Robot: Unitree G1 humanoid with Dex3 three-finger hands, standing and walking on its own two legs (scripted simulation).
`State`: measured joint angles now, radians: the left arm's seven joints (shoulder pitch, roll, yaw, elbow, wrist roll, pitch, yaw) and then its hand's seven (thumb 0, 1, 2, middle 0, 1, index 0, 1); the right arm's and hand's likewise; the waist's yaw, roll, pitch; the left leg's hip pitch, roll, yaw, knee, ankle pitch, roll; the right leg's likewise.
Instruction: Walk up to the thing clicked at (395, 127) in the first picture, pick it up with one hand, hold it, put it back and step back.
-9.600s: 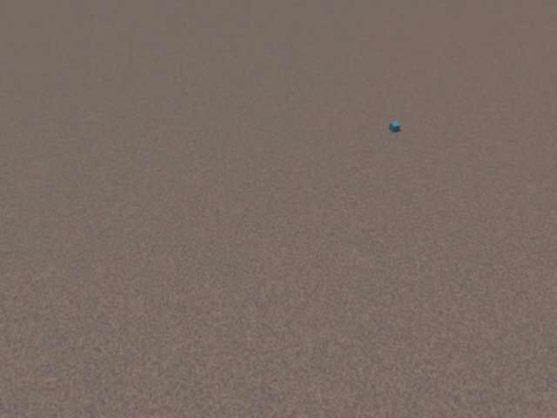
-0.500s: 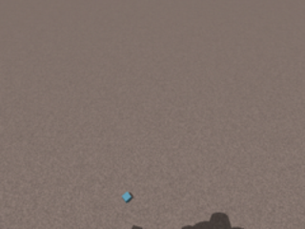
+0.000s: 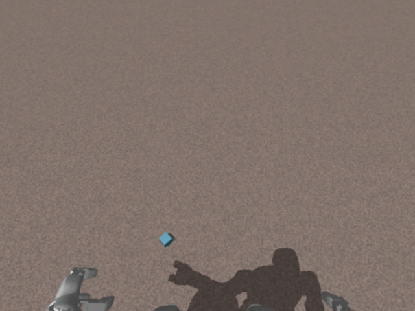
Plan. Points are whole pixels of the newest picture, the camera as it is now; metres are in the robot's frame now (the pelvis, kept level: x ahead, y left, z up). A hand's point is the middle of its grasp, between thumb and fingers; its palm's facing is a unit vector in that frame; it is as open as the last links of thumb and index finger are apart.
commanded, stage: rise first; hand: left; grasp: from above
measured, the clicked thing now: (165, 239) +0.43 +0.21 -0.74
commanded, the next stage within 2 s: none
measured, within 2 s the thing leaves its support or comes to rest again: neither
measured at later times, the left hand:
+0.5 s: hand (100, 306) +0.15 +0.28 -0.27, palm faces -0.21 -0.71 -0.67, open 14.3 cm
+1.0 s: hand (129, 265) +0.28 +0.28 -0.47, palm faces -0.27 -0.26 -0.93, open 13.6 cm
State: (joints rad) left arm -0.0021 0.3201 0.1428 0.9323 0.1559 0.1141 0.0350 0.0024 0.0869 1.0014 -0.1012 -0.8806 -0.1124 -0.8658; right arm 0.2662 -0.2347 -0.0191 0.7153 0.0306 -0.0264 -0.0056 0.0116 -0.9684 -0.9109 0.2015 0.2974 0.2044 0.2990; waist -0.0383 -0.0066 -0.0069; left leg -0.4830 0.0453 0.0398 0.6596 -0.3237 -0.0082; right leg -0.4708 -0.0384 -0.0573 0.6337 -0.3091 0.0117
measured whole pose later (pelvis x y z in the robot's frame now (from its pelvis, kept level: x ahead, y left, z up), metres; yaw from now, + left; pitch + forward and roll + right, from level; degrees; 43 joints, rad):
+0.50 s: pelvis -0.02 +0.00 -0.10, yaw +0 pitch +23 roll -2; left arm -0.05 0.30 0.13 0.81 0.44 0.25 0.25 0.00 -0.59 1.05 -0.11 -0.97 -0.08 -1.00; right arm 0.15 -0.24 -0.02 0.62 -0.01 -0.14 -0.04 0.01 -0.92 -0.90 0.20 0.30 0.21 0.30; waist -0.02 0.00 -0.15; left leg -1.13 0.05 -0.01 1.29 -0.56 -0.01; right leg -1.10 -0.06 -0.07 1.26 -0.56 0.01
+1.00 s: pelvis -0.09 -0.01 -0.31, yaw -3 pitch +35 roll -4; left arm -0.76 0.42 0.17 1.36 0.72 0.35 0.64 0.00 -0.47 0.93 -0.14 -1.05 -0.16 -1.02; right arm 0.06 -0.22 -0.02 0.87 -0.12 -0.19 0.10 0.01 -0.91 -0.90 0.20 0.30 0.20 0.30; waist -0.12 0.02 -0.17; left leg -2.00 0.08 -0.07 2.03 -0.65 -0.02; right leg -1.97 -0.04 -0.08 1.98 -0.63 -0.02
